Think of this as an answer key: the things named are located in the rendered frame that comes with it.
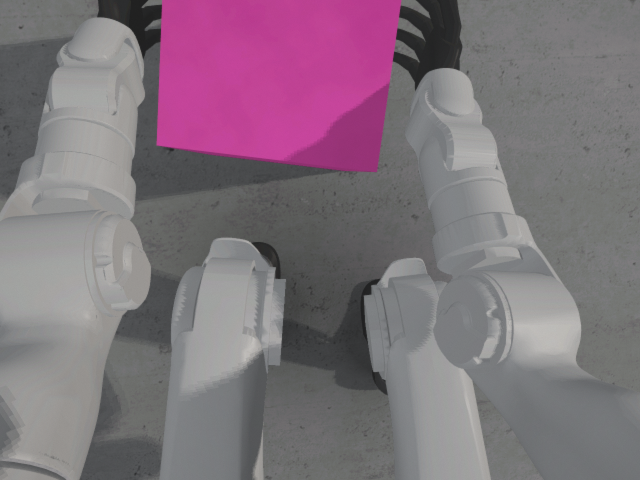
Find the robot left foot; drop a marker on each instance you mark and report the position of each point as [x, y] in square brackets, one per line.
[269, 253]

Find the robot right forearm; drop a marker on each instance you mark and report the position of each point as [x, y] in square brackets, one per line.
[474, 220]

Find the left robot upper arm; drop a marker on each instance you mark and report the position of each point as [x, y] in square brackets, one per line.
[66, 280]

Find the robot right hand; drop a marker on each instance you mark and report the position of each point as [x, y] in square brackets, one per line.
[443, 46]

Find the robot left forearm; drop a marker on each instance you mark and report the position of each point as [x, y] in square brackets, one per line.
[87, 134]

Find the carton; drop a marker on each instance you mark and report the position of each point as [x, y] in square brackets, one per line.
[299, 82]

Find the right robot upper arm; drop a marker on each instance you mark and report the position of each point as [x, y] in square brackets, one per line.
[516, 335]

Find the robot left thigh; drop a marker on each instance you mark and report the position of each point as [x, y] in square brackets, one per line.
[218, 376]

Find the robot left hand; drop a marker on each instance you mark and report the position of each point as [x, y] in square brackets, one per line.
[131, 14]

